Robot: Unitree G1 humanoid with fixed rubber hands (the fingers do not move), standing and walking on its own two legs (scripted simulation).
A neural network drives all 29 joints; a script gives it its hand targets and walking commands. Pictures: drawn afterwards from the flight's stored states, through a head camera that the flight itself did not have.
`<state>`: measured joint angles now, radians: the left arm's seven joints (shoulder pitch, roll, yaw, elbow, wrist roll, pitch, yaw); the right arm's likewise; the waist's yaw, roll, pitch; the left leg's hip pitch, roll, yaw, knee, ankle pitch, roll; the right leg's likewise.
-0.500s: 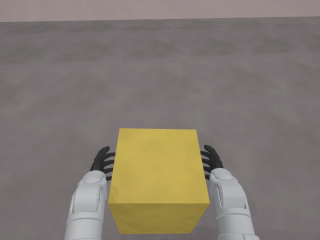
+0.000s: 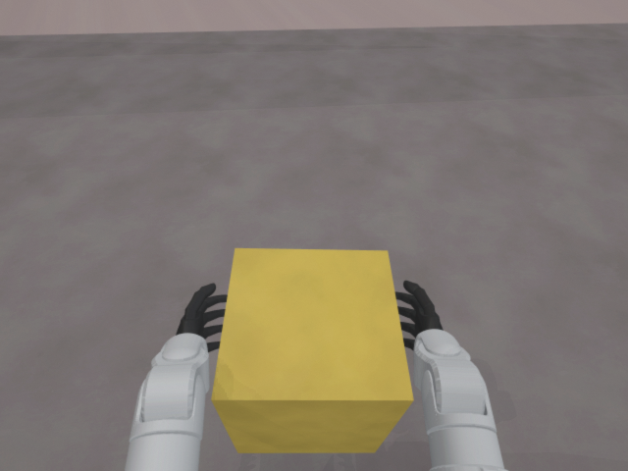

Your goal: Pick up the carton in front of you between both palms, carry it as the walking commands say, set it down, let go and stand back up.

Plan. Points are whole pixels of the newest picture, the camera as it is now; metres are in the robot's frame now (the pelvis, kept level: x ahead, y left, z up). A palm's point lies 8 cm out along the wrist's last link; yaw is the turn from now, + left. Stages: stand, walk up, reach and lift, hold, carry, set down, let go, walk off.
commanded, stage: hold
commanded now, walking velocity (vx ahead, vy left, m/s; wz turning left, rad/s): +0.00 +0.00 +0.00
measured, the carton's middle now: (309, 356) +0.29 +0.00 -0.05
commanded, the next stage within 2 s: set down in 0.50 s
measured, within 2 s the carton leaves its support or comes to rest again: neither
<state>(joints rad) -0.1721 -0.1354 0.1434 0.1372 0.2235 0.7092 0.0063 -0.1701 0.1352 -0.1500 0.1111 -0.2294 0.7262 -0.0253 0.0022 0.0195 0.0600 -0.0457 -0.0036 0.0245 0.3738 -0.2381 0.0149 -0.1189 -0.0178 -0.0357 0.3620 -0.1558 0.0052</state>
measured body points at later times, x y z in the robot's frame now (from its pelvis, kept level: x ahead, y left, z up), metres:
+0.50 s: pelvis -0.04 -0.02 -0.01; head -0.10 -0.03 +0.44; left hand +0.25 +0.15 +0.04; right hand +0.27 -0.16 +0.04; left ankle -0.02 +0.11 -0.75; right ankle +0.03 -0.12 -0.75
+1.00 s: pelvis -0.03 -0.01 -0.03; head +0.08 -0.02 +0.41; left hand +0.33 +0.13 -0.07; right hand +0.32 -0.17 -0.07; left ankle -0.02 +0.11 -0.75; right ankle +0.03 -0.12 -0.75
